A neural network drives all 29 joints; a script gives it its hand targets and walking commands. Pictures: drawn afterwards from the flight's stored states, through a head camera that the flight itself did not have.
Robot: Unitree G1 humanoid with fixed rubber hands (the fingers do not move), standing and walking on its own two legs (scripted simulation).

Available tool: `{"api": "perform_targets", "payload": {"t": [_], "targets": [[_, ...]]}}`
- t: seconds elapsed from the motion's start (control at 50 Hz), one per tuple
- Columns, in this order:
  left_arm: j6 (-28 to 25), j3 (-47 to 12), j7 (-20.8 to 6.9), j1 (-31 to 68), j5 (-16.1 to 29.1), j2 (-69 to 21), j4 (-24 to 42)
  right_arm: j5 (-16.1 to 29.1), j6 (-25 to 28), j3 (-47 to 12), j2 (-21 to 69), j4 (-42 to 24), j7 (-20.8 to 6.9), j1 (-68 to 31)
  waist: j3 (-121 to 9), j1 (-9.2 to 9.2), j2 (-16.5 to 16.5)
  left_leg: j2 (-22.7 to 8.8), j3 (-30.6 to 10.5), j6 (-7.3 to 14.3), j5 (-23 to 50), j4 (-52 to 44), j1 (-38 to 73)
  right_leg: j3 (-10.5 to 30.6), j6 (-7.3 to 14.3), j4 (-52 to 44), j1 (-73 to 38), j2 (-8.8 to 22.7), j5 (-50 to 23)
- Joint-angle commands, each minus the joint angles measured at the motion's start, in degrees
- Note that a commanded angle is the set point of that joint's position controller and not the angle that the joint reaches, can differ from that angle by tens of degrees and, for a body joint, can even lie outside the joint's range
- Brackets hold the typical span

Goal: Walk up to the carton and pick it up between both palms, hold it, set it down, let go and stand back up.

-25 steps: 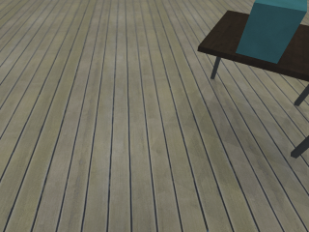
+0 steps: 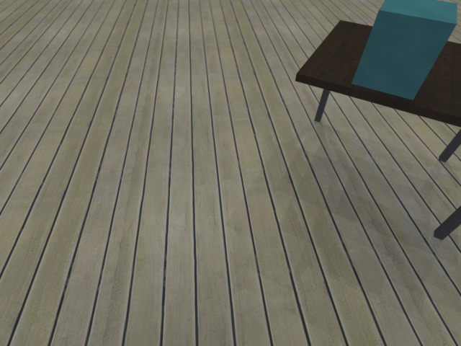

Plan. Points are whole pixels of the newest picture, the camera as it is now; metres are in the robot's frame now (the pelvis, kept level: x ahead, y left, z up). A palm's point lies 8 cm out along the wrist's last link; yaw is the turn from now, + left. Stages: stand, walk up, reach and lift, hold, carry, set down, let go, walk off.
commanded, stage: stand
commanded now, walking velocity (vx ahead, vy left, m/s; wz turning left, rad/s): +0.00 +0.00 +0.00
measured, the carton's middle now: (401, 46) +1.18 -0.62 +0.03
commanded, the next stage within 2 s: walk up in 0.76 s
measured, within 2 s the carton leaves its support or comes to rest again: neither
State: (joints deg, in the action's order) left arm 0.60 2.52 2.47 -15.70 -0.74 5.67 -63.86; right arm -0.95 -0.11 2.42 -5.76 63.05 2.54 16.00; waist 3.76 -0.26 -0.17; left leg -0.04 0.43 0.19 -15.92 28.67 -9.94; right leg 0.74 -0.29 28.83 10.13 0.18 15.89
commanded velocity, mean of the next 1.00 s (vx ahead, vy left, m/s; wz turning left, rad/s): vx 0.00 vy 0.00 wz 0.00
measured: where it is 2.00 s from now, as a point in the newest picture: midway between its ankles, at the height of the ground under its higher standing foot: (273, 324)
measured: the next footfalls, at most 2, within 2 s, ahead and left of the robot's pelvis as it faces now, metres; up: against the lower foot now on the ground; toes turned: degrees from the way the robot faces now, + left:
right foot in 1.32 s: +0.17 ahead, -0.27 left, +0.00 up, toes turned -25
left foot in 1.76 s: +0.47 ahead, -0.08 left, +0.00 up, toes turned -19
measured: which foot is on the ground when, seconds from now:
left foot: down 0.00-1.00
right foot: down 0.00-0.98, up 1.00-1.00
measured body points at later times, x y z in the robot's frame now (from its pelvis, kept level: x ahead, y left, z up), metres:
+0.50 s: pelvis +0.00 +0.00 +0.00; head +0.01 +0.00 +0.45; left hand -0.02 +0.20 -0.16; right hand -0.02 -0.19 -0.16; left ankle +0.00 +0.12 -0.74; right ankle +0.00 -0.12 -0.74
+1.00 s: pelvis +0.00 +0.01 +0.00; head +0.01 +0.01 +0.45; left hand -0.02 +0.20 -0.17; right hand -0.02 -0.19 -0.16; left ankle +0.00 +0.12 -0.74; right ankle +0.00 -0.12 -0.73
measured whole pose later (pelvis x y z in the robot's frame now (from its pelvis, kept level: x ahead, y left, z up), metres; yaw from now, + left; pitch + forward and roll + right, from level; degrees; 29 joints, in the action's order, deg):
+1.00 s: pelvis +0.00 +0.01 +0.00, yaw -2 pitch -2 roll +0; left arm 0.4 1.3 1.6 -17.7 -1.3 4.9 -66.5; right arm -2.4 0.6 1.6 -5.0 65.1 2.4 17.4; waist 3.0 -0.8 -0.3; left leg 0.2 2.4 1.6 -16.6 27.7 -9.6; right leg 1.6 0.0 33.9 12.9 0.5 23.1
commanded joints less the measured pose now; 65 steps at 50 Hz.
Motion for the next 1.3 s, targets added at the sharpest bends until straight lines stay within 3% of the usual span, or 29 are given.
{"api": "perform_targets", "payload": {"t": [0.0,0.92,0.94,0.96,0.98,1.0,1.02,1.06,1.12,1.16,1.2,1.24,1.26,1.28], "targets": [[-0.9,0.5,0.4,-2.9,-0.1,4.5,0.9,0.0,0.7,0.6,-4.2,-0.6,0.4,3.8,1.8,0.32,0.5,-4.1,-4.1,2.0,6.4,-7.6,-2.0,3.6,1.9,-6.6,1.3,3.5,-7.6],[-0.8,-1.5,0.4,-5.9,0.0,2.9,-3.6,0.2,0.8,-1.3,-3.2,3.4,0.2,5.8,2.9,0.36,0.1,-4.0,-4.8,2.1,7.1,-8.8,-2.3,3.0,1.3,-7.4,1.3,3.9,-8.2],[-1.4,2.1,-0.7,-3.6,-1.1,13.8,1.5,-3.0,2.4,2.9,-14.5,-3.6,0.5,6.2,-1.0,2.52,3.9,-8.4,-10.8,6.8,-22.2,-8.3,14.2,4.5,3.2,6.2,20.3,-0.1,21.8],[-1.1,1.8,-1.4,1.4,-1.7,13.2,4.1,-3.7,2.7,4.6,-18.1,-2.1,1.4,11.1,1.4,5.76,11.4,-20.4,-23.3,11.3,-33.4,-16.9,19.4,-2.5,0.8,20.6,34.5,-1.9,19.7],[-0.4,1.9,-1.9,5.4,-4.2,11.8,6.9,-3.7,2.7,4.1,-16.4,-1.7,2.3,11.6,6.5,6.11,6.5,-28.9,-28.2,13.7,-33.6,-19.1,12.4,1.5,-0.7,29.8,38.3,4.5,17.4],[0.0,2.2,-2.7,5.8,-4.4,11.0,7.9,-3.0,3.2,3.1,-12.9,-2.3,2.6,9.4,8.8,4.70,2.4,-28.8,-26.9,13.8,-31.4,-19.4,6.4,3.6,-1.3,32.6,37.6,6.2,13.6],[-0.1,2.2,-3.2,3.8,-4.2,9.6,8.0,-2.8,4.0,2.9,-12.4,-3.1,2.4,7.6,9.0,3.26,2.9,-27.5,-24.1,13.1,-29.8,-19.8,3.8,4.6,-1.7,33.6,36.5,7.3,10.4],[-0.5,2.3,-4.3,-1.2,-4.0,9.5,8.3,-3.3,5.4,2.7,-13.3,-5.2,2.3,4.4,6.2,1.43,7.1,-26.1,-18.4,12.1,-29.2,-20.3,3.0,4.8,-2.5,35.4,33.8,8.6,7.4],[-0.6,2.2,-5.2,0.5,-3.4,9.4,10.2,-3.1,6.1,2.5,-13.4,-6.2,1.9,3.2,7.9,1.68,7.8,-25.2,-9.7,11.9,-26.8,-21.2,1.7,3.6,-3.5,30.5,32.2,9.3,4.9],[-0.7,1.6,-5.6,1.4,-3.0,8.3,11.1,-3.5,6.2,2.3,-14.6,-6.3,1.3,3.2,10.3,1.66,7.6,-23.7,-2.8,11.1,-23.8,-20.0,-0.6,2.1,-3.0,24.0,29.1,9.3,3.1],[-1.4,1.3,-5.8,-0.2,-2.6,8.0,11.3,-4.0,5.7,2.2,-16.1,-7.0,0.5,2.3,10.5,1.01,8.0,-20.9,4.4,10.3,-22.9,-17.4,-5.0,-2.2,-1.1,18.0,20.1,7.7,0.9],[-2.2,1.5,-5.6,-5.2,-1.9,9.2,10.7,-4.6,4.6,2.1,-18.0,-7.8,0.0,1.0,9.4,-0.59,7.2,-19.9,8.7,10.5,-25.8,-12.8,-11.0,-8.3,0.9,16.2,7.6,5.0,-1.8],[-2.5,1.9,-5.4,-8.4,-1.7,10.3,10.3,-4.7,4.0,1.9,-18.6,-8.1,-0.3,0.0,9.0,-2.47,4.8,-19.2,11.0,10.2,-24.8,-8.1,-13.7,-10.7,1.6,13.9,1.6,3.5,-3.3],[-2.8,3.1,-4.9,-14.0,-1.6,12.4,9.2,-4.9,3.2,1.2,-17.5,-8.3,-0.9,1.0,6.3,-4.96,-0.7,-16.5,13.4,9.0,-17.2,3.2,-15.3,-11.0,2.2,12.5,-5.2,0.6,-0.4]]}}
